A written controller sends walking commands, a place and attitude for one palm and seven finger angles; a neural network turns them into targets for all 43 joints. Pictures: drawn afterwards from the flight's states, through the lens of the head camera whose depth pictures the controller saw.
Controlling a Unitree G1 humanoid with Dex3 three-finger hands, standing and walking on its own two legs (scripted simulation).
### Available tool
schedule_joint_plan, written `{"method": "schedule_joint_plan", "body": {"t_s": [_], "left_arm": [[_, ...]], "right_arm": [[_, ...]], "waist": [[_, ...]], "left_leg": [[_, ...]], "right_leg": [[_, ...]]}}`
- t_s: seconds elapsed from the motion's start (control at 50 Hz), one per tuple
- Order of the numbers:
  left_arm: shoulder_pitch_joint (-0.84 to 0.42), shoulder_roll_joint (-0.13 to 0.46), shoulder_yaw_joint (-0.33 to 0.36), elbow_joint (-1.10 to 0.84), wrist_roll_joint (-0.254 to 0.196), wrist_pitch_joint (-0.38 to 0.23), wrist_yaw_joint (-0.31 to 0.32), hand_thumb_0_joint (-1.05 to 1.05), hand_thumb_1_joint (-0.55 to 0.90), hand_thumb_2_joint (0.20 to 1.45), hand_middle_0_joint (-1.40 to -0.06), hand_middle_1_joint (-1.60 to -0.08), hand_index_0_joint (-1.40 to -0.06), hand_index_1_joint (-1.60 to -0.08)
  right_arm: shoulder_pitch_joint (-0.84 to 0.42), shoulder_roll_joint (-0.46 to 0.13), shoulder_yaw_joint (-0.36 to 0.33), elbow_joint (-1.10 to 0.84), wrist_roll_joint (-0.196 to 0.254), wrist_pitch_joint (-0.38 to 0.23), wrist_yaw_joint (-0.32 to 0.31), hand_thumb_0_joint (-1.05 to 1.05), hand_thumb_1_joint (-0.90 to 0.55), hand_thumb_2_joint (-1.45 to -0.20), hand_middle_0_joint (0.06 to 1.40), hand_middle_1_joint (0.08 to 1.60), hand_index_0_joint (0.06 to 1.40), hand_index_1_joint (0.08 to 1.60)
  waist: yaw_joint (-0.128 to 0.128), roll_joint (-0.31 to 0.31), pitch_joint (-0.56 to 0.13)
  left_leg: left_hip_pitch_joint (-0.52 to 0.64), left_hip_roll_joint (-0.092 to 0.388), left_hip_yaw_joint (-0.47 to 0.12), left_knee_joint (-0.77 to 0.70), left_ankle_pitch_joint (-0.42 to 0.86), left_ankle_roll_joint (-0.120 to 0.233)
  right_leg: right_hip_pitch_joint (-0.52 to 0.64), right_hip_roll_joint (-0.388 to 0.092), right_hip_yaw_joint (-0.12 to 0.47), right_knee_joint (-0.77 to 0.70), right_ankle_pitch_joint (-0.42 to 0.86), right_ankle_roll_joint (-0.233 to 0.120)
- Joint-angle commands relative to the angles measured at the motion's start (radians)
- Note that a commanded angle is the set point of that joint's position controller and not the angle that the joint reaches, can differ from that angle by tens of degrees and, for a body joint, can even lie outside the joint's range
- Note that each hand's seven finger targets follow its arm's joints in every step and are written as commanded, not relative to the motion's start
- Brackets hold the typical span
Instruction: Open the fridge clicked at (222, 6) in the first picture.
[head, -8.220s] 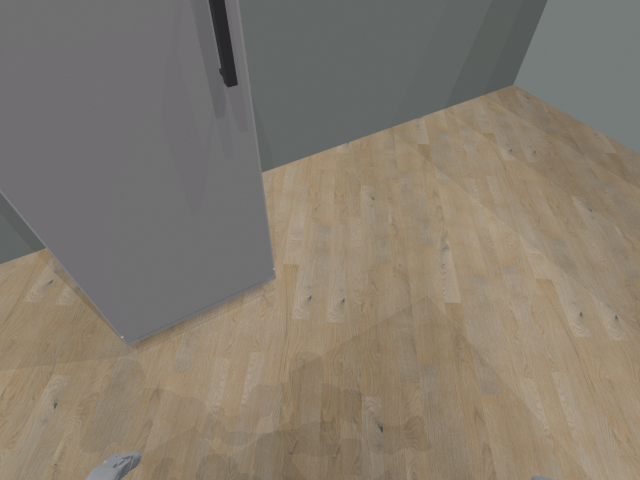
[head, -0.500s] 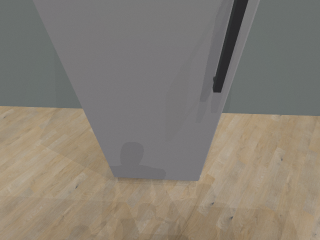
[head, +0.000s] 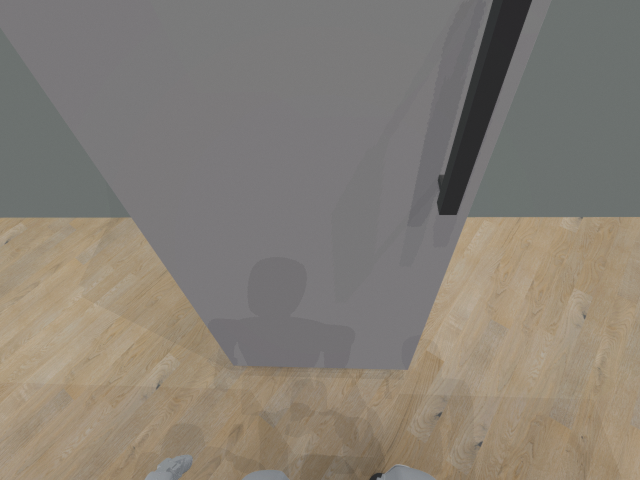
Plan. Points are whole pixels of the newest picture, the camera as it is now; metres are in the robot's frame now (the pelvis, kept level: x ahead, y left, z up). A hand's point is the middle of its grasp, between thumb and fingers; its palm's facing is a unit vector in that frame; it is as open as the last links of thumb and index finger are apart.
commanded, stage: come to a stop and stand still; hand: right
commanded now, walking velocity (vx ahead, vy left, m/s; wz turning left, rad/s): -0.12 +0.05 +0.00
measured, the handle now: (472, 100) +0.44 -0.15 +0.24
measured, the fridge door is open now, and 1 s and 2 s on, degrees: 0 0 0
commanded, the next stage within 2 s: look again from close up in 1.20 s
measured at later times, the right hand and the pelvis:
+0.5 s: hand out of the picture +0.04 -0.15 -0.17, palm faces +0.01 +0.97 -0.25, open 7.4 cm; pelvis -0.05 +0.04 -0.02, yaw -1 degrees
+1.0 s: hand out of the picture -0.09 -0.15 -0.16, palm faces +0.04 +0.98 -0.20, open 7.4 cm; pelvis -0.09 +0.03 +0.01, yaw -1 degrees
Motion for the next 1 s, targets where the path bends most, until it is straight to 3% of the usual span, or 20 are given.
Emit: {"method": "schedule_joint_plan", "body": {"t_s": [0.0,0.1,0.12,0.14,0.18,0.22,0.26,0.32,0.38,0.44,0.48,0.5,0.52,0.58,0.64,0.68,0.72,0.8,0.88,0.98], "left_arm": [[0.067,0.133,0.038,-0.037,0.012,0.017,0.004,0.000,0.900,0.900,-0.200,-0.300,-0.200,-0.300],[0.063,0.157,0.066,-0.059,0.025,0.038,-0.017,0.000,0.900,0.900,-0.200,-0.300,-0.200,-0.300],[0.022,0.230,0.086,-0.074,0.012,0.022,-0.017,0.000,0.900,0.900,-0.200,-0.300,-0.200,-0.300],[0.047,0.142,0.072,-0.129,0.011,0.040,-0.042,0.000,0.900,0.900,-0.200,-0.300,-0.200,-0.300],[0.038,0.064,0.051,-0.169,0.026,0.043,-0.057,0.000,0.900,0.900,-0.200,-0.300,-0.200,-0.300],[0.100,0.040,0.054,-0.182,0.014,0.047,-0.064,0.000,0.900,0.900,-0.200,-0.300,-0.200,-0.300],[0.158,0.083,0.061,-0.172,0.015,0.063,-0.055,0.000,0.900,0.900,-0.200,-0.300,-0.200,-0.300],[0.223,0.112,0.059,-0.155,0.018,0.059,-0.051,0.000,0.900,0.900,-0.200,-0.300,-0.200,-0.300],[0.218,0.166,0.056,-0.156,0.040,0.047,-0.046,0.000,0.900,0.900,-0.200,-0.300,-0.200,-0.300],[0.093,0.198,0.057,-0.179,0.033,0.050,-0.038,0.000,0.900,0.900,-0.200,-0.300,-0.200,-0.300],[0.114,0.136,0.049,-0.182,0.031,0.059,-0.037,0.000,0.900,0.900,-0.200,-0.300,-0.200,-0.300],[0.138,0.091,0.051,-0.194,0.024,0.070,-0.038,0.000,0.900,0.900,-0.200,-0.300,-0.200,-0.300],[0.152,0.106,0.055,-0.181,0.023,0.071,-0.041,0.000,0.900,0.900,-0.200,-0.300,-0.200,-0.300],[0.349,0.072,0.048,-0.107,0.019,0.062,-0.048,0.000,0.900,0.900,-0.200,-0.300,-0.200,-0.300],[0.375,0.071,0.034,-0.082,0.015,0.045,-0.040,0.000,0.900,0.900,-0.200,-0.300,-0.200,-0.300],[0.356,0.128,0.037,-0.085,0.026,0.025,-0.030,0.000,0.900,0.900,-0.200,-0.300,-0.200,-0.300],[0.269,0.137,0.029,-0.093,0.023,0.008,-0.014,0.000,0.900,0.900,-0.200,-0.300,-0.200,-0.300],[0.196,0.123,0.021,-0.076,0.016,0.011,-0.010,0.000,0.900,0.900,-0.200,-0.300,-0.200,-0.300],[0.235,0.084,0.013,-0.041,0.011,0.016,-0.020,0.000,0.900,0.900,-0.200,-0.300,-0.200,-0.300],[0.268,0.085,0.013,-0.004,0.017,0.024,-0.027,0.000,0.900,0.900,-0.200,-0.300,-0.200,-0.300]], "right_arm": [[0.154,-0.015,-0.021,-0.044,-0.006,0.023,0.005,0.000,-0.900,-0.900,0.200,0.300,0.200,0.300],[0.064,-0.017,-0.025,-0.114,-0.013,0.021,0.017,0.000,-0.900,-0.900,0.200,0.300,0.200,0.300],[0.088,-0.101,-0.009,-0.106,0.002,-0.004,0.004,0.000,-0.900,-0.900,0.200,0.300,0.200,0.300],[0.034,-0.134,-0.020,-0.186,-0.013,-0.014,0.008,0.000,-0.900,-0.900,0.200,0.300,0.200,0.300],[-0.008,-0.220,-0.037,-0.215,-0.023,-0.046,0.006,0.000,-0.900,-0.900,0.200,0.300,0.200,0.300],[-0.086,-0.232,-0.018,-0.237,-0.035,-0.043,0.009,0.000,-0.900,-0.900,0.200,0.300,0.200,0.300],[-0.144,-0.212,-0.028,-0.260,-0.024,-0.042,0.006,0.000,-0.900,-0.900,0.200,0.300,0.200,0.300],[-0.153,-0.178,-0.022,-0.283,-0.023,-0.013,0.005,0.000,-0.900,-0.900,0.200,0.300,0.200,0.300],[-0.053,-0.129,-0.014,-0.275,-0.004,0.008,0.009,0.000,-0.900,-0.900,0.200,0.300,0.200,0.300],[0.149,-0.113,-0.027,-0.205,-0.008,0.000,0.026,0.000,-0.900,-0.900,0.200,0.300,0.200,0.300],[0.183,-0.141,-0.032,-0.194,-0.014,-0.012,0.029,0.000,-0.900,-0.900,0.200,0.300,0.200,0.300],[0.115,-0.204,-0.042,-0.221,-0.014,-0.016,0.023,0.000,-0.900,-0.900,0.200,0.300,0.200,0.300],[-0.017,-0.212,-0.038,-0.265,-0.013,-0.022,0.017,0.000,-0.900,-0.900,0.200,0.300,0.200,0.300],[-0.158,-0.201,-0.038,-0.290,-0.018,-0.031,0.013,0.000,-0.900,-0.900,0.200,0.300,0.200,0.300],[-0.064,-0.175,-0.033,-0.237,-0.015,-0.009,0.014,0.000,-0.900,-0.900,0.200,0.300,0.200,0.300],[0.015,-0.095,-0.017,-0.215,0.002,-0.003,0.015,0.000,-0.900,-0.900,0.200,0.300,0.200,0.300],[0.028,-0.088,-0.008,-0.181,0.001,-0.015,0.015,0.000,-0.900,-0.900,0.200,0.300,0.200,0.300],[0.054,-0.062,0.002,-0.110,-0.002,-0.025,0.032,0.000,-0.900,-0.900,0.200,0.300,0.200,0.300],[0.036,-0.108,0.009,-0.095,0.000,-0.044,0.027,0.000,-0.900,-0.900,0.200,0.300,0.200,0.300],[0.009,-0.112,0.006,-0.098,-0.005,-0.039,0.024,0.000,-0.900,-0.900,0.200,0.300,0.200,0.300]], "waist": [[-0.005,-0.191,-0.174],[0.017,-0.216,-0.169],[-0.009,-0.112,-0.292],[0.011,-0.003,-0.243],[0.021,0.071,-0.185],[0.083,-0.009,-0.183],[0.099,0.276,-0.126],[0.118,0.060,0.021],[0.072,-0.351,0.110],[-0.047,-0.218,-0.014],[-0.049,0.026,-0.058],[-0.016,0.207,-0.044],[0.021,0.142,-0.022],[0.124,0.091,-0.082],[0.091,0.068,-0.057],[0.056,-0.235,-0.031],[0.020,-0.328,-0.065],[0.000,-0.109,-0.072],[0.044,-0.035,-0.057],[0.060,0.003,-0.019]], "left_leg": [[-0.006,0.024,-0.021,0.019,0.066,-0.018],[0.015,0.024,0.041,-0.193,0.059,-0.016],[-0.012,0.077,-0.053,-0.501,0.084,0.016],[0.040,0.072,-0.095,-0.637,0.111,0.036],[0.022,0.264,-0.322,-0.717,0.311,0.153],[-0.113,0.229,-0.205,-0.694,0.222,0.152],[-0.163,0.147,-0.147,-0.673,0.136,0.102],[-0.364,0.099,-0.101,-0.621,-0.151,0.073],[-0.125,-0.064,0.029,-0.347,-0.083,0.020],[0.178,-0.058,0.027,-0.321,0.027,0.043],[0.073,0.054,-0.217,-0.654,-0.212,0.110],[-0.073,0.237,-0.465,-0.880,-0.389,0.181],[-0.214,0.298,-0.517,-0.942,-0.320,0.209],[-0.276,0.173,-0.228,-0.833,-0.074,0.147],[-0.239,0.098,-0.158,-0.664,-0.106,0.082],[-0.174,-0.014,-0.074,-0.443,-0.001,0.031],[-0.076,-0.014,-0.020,-0.377,0.056,0.018],[0.104,-0.002,-0.061,-0.575,0.231,0.031],[0.016,0.069,-0.194,-0.768,0.062,0.069],[-0.089,0.066,-0.173,-0.789,-0.024,0.060]], "right_leg": [[0.078,-0.270,0.208,-0.246,0.514,-0.137],[0.041,-0.250,0.234,-0.299,0.082,-0.116],[0.208,-0.235,0.178,-0.060,0.278,-0.033],[0.007,-0.113,0.128,0.011,-0.061,0.010],[-0.094,0.017,0.076,0.229,-0.232,0.072],[0.038,0.048,0.079,0.253,-0.229,0.074],[0.050,0.034,0.088,0.231,-0.141,0.071],[0.124,0.007,0.140,0.098,-0.170,0.059],[-0.237,-0.133,0.459,-0.339,-0.579,-0.029],[-0.409,-0.120,0.394,-0.308,-0.545,-0.028],[-0.308,0.032,0.221,-0.012,-0.407,0.047],[-0.240,0.063,0.142,0.247,-0.249,0.075],[-0.154,0.032,0.202,0.399,-0.222,0.063],[0.083,0.050,0.137,0.339,-0.156,0.068],[0.203,0.055,0.120,-0.054,-0.148,0.067],[0.114,-0.115,0.360,-0.283,-0.199,0.005],[0.040,-0.200,0.480,-0.355,-0.086,-0.074],[-0.039,-0.121,0.333,-0.283,-0.206,-0.038],[0.046,-0.031,0.243,-0.210,-0.237,0.024],[0.095,-0.025,0.234,-0.199,-0.215,0.030]]}}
